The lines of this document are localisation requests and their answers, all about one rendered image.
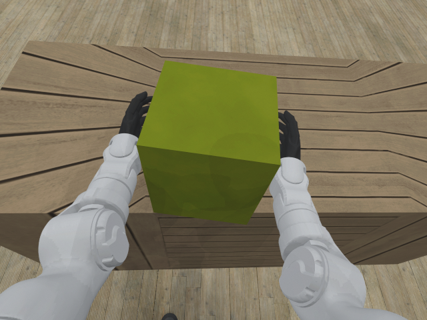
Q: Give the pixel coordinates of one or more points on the left robot hand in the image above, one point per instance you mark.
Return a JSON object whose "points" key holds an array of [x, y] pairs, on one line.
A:
{"points": [[133, 120]]}

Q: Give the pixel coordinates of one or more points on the pedestal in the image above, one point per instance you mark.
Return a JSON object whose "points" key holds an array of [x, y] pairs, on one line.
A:
{"points": [[363, 139]]}

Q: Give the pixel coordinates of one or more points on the right robot forearm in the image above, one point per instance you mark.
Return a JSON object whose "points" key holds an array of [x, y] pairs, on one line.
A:
{"points": [[296, 217]]}

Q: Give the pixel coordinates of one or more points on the left robot forearm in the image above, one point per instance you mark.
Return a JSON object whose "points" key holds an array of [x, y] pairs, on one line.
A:
{"points": [[114, 183]]}

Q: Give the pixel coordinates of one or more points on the carton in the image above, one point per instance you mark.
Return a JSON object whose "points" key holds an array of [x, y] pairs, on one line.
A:
{"points": [[210, 143]]}

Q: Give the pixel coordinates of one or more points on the right robot hand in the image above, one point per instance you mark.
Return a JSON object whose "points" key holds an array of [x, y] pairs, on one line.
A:
{"points": [[290, 140]]}

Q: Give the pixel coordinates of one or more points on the left robot upper arm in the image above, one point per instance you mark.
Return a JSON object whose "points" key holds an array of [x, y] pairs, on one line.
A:
{"points": [[78, 251]]}

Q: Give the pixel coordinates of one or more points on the right robot upper arm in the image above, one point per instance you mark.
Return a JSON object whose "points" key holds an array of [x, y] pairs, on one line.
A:
{"points": [[322, 286]]}

